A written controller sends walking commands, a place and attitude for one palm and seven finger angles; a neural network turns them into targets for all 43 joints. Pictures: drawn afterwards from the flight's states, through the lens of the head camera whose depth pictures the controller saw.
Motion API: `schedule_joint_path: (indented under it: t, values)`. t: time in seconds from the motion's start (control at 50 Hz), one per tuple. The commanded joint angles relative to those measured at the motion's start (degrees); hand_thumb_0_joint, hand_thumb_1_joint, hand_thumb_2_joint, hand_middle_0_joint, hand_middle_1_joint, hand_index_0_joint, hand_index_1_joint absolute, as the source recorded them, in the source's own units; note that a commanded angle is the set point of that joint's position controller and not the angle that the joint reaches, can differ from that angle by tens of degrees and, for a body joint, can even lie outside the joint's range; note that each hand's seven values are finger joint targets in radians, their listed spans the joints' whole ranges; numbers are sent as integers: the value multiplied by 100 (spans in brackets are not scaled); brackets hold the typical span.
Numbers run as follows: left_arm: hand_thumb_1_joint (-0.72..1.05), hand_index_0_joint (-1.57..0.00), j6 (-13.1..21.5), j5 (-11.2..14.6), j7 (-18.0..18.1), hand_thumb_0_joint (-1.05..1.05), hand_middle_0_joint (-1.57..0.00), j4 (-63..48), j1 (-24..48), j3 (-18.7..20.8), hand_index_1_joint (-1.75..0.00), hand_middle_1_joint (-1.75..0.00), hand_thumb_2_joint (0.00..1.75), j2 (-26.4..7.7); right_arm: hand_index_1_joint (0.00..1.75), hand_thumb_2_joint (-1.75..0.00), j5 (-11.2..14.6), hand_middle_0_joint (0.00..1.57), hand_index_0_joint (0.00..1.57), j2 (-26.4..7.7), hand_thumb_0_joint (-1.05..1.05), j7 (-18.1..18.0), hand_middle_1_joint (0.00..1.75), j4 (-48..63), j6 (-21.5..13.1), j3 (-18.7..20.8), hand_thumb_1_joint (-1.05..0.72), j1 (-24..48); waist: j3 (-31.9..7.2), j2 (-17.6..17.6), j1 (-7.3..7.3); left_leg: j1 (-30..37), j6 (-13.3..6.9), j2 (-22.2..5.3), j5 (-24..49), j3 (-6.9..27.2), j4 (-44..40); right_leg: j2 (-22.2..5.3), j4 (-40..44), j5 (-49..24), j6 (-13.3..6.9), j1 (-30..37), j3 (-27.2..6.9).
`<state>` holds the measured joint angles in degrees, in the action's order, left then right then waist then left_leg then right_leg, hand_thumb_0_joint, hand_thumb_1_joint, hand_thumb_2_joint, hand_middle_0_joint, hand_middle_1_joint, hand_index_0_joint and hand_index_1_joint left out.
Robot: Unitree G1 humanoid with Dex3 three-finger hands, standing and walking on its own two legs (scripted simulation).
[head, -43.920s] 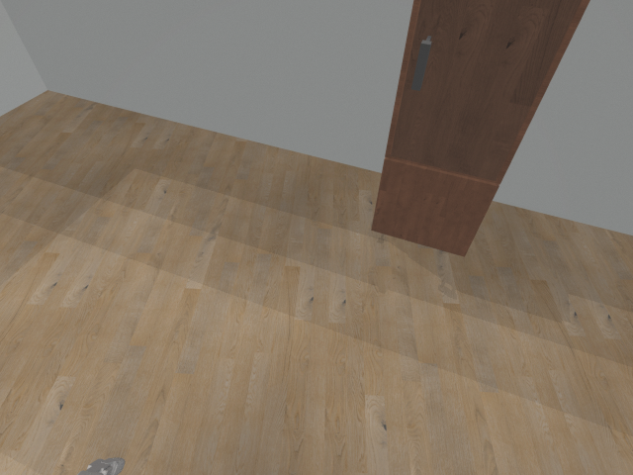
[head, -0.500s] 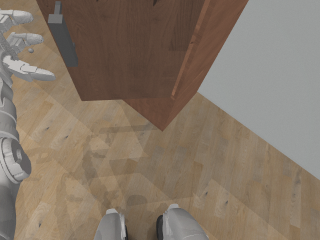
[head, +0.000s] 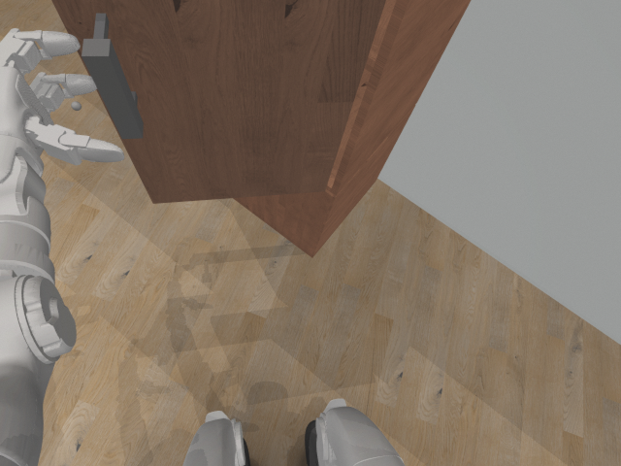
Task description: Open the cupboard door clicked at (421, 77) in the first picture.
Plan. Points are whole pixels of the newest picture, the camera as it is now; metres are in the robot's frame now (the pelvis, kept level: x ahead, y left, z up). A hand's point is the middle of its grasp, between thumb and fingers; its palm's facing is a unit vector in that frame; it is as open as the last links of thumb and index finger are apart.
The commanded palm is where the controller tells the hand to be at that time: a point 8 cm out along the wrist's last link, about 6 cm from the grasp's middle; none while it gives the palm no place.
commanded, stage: slide the fingers in behind the handle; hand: left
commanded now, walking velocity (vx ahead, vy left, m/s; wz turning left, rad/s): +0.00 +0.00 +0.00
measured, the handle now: (117, 80) +0.58 +0.18 +0.08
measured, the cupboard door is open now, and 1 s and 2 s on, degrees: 46 46 46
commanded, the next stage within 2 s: close the thumb around the handle in 1.22 s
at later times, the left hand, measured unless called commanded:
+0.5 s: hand (113, 106) +0.53 +0.18 +0.08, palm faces +0.04 -1.00 -0.01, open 14.0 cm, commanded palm +0.51 +0.22 +0.08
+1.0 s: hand (135, 106) +0.53 +0.16 +0.08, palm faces +0.05 -1.00 -0.02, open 14.0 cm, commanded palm +0.51 +0.20 +0.08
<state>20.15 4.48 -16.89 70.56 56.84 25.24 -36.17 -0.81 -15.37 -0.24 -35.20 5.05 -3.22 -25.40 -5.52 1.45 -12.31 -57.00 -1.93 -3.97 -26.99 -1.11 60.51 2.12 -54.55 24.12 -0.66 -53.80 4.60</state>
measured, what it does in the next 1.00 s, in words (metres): stands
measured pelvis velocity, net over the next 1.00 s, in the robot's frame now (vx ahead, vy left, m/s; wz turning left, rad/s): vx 0.00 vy -0.01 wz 0.01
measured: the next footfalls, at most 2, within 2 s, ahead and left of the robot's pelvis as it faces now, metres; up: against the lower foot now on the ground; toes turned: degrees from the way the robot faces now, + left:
none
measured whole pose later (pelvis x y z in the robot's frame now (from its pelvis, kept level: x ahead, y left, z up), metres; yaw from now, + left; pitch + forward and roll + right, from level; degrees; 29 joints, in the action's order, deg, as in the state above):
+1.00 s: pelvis +0.00 -0.01 +0.00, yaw +1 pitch +23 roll -3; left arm 23.9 2.9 -7.7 69.7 56.3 21.5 -27.6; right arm -1.5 -15.0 1.3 -36.1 3.8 -1.7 -24.4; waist -6.3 2.0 -11.7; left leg -56.1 -0.9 -3.6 -26.8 -1.1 60.2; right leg 1.8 -56.3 25.2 -1.6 -53.9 4.4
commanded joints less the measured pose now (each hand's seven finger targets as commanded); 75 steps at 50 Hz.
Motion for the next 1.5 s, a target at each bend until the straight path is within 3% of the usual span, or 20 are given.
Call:
schedule_joint_path:
  t: [0.0,0.12,0.16,0.32,0.42,0.5,0.62,0.74,0.84,0.88,0.9,1.04,1.08,1.1,1.2,1.22,1.3,1.34,1.4,1.48]
  values:
    - [-50,-30,447,71,136,0,-30,-1347,2622,-67,-120,-120,30,-1154,30,-90,-47,20,20,-1125,0,-58,30,153,-94,443,-90,-1060,-2826,1158,-16,2801,59,142,2652,554,-552,165,491,-1659,-49,581,-171]
    - [-50,-30,489,48,280,0,-30,-1284,2343,-107,-120,-120,30,-900,30,-90,-56,20,20,-1100,0,2,30,164,-81,480,-90,-1029,-2855,1022,60,2854,85,144,2891,559,-530,164,438,-1815,-54,645,-141]
    - [-50,-30,475,56,356,0,-30,-1272,2536,-196,-120,-120,30,-766,30,-90,-60,20,20,-1089,0,-3,30,157,-73,467,-90,-1019,-2643,941,-30,2760,64,147,2819,568,-544,160,436,-1774,-55,585,-139]
    - [-50,-30,649,-27,568,0,-30,-1542,2641,-119,-120,-120,30,-807,30,-90,-84,20,20,-1046,0,32,30,169,-112,492,-90,-974,-3160,998,47,2823,79,183,2971,534,-469,137,357,-2058,-38,876,-203]
    - [-50,-30,520,-37,611,0,-30,-1237,2637,-354,-120,-120,30,-502,30,-90,-54,20,20,-1033,0,50,30,149,-84,487,-90,-944,-2704,775,-71,2471,43,202,2577,475,-511,139,424,-1913,-17,836,-207]
    - [-50,-30,591,-20,686,0,-30,-1367,2714,-197,-120,-120,30,-644,30,-90,-76,20,20,-1026,0,37,30,147,-124,483,-90,-963,-2944,822,-10,2492,36,222,2641,456,-475,126,400,-2036,-26,971,-251]
    - [-50,-30,645,-52,755,0,-30,-1338,2595,-431,-120,-120,30,-267,30,-90,-88,20,20,-985,0,88,30,129,-148,513,-90,-986,-2951,751,-21,2468,36,241,2618,443,-497,126,405,-2085,-21,1037,-239]
    - [-50,-30,623,-84,896,0,-30,-1261,2679,-326,-120,-120,30,-393,30,-90,-85,20,20,-981,0,77,30,142,-175,494,-90,-961,-2770,664,-15,2122,3,283,2201,365,-534,108,471,-1925,-14,1174,-307]
    - [-50,-30,741,-119,962,0,-30,-1337,2601,-321,-120,-120,30,-378,30,-90,-95,20,20,-977,0,93,30,143,-214,513,-90,-945,-2947,766,27,2220,17,290,2305,347,-510,104,435,-2031,-20,1218,-325]
    - [-50,-30,791,-148,965,0,-30,-1410,2597,-153,-120,-120,30,-625,30,-90,-95,20,20,-1006,0,85,30,129,-213,521,-90,-973,-3099,729,66,2241,8,288,2387,347,-491,98,402,-2124,-18,1304,-343]
    - [-50,-30,782,-140,923,0,-30,-1452,2688,-422,-120,-120,30,-329,30,-90,-88,20,20,-969,0,94,30,136,-214,511,-90,-948,-3068,759,-14,2244,7,296,2348,340,-504,96,422,-2128,-8,1288,-342]
    - [-50,-30,660,-54,882,0,-30,-1183,2755,-463,-120,-120,30,-256,30,-90,-67,20,20,-990,0,56,30,98,-213,495,-90,-934,-2651,700,-72,2095,8,286,2083,361,-559,95,487,-1853,-14,1082,-323]
    - [-50,-30,727,-76,921,0,-30,-1170,2764,-306,-120,-120,30,-435,30,-90,-80,20,20,-1020,0,49,30,76,-229,507,-90,-967,-2806,616,-48,2189,8,275,2171,411,-520,97,441,-1836,-22,1028,-307]
    - [-50,-30,714,-83,931,0,-30,-1112,2853,-444,-120,-120,30,-284,30,-90,-85,20,20,-1005,0,48,30,74,-233,501,-90,-941,-2717,628,-142,2140,-2,277,2099,396,-502,92,464,-1793,-3,950,-320]
    - [-50,-30,758,-132,930,0,-30,-1203,2736,-378,-120,-120,30,-374,30,-90,-96,20,20,-1010,0,66,30,91,-244,509,-90,-972,-3023,733,-19,2241,14,291,2277,396,-473,82,394,-1940,-22,1089,-322]
    - [-50,-30,755,-120,911,0,-30,-1303,2881,-586,-120,-120,30,-141,30,-90,-91,20,20,-983,0,76,30,84,-241,508,-90,-935,-2980,788,-93,2296,10,286,2265,397,-467,86,406,-1930,-15,1001,-317]
    - [-50,-30,716,-76,903,0,-30,-1269,2748,-474,-120,-120,30,-230,30,-90,-76,20,20,-996,0,71,30,82,-231,518,-90,-943,-3021,712,-48,2252,14,292,2314,390,-469,91,408,-2018,-16,1116,-314]
    - [-39,-31,655,-90,927,0,-31,-1135,2775,-459,-121,-121,35,-277,30,-90,-74,20,20,-1011,0,69,30,70,-218,502,-90,-953,-2718,612,-78,2081,5,288,2075,386,-520,96,474,-1829,-7,1074,-318]
    - [-22,-32,721,-98,961,0,-32,-1266,2820,-494,-123,-123,42,-191,30,-90,-92,20,20,-1001,0,72,30,62,-240,515,-90,-953,-2957,739,-50,2320,18,282,2227,424,-492,95,431,-1840,-27,969,-293]
    - [0,-34,720,-124,990,0,-34,-1099,2984,-627,-125,-125,52,-67,30,-90,-99,20,20,-1007,0,74,30,8,-245,512,-90,-951,-2722,736,-169,2262,17,273,2118,451,-481,91,435,-1694,-19,752,-278]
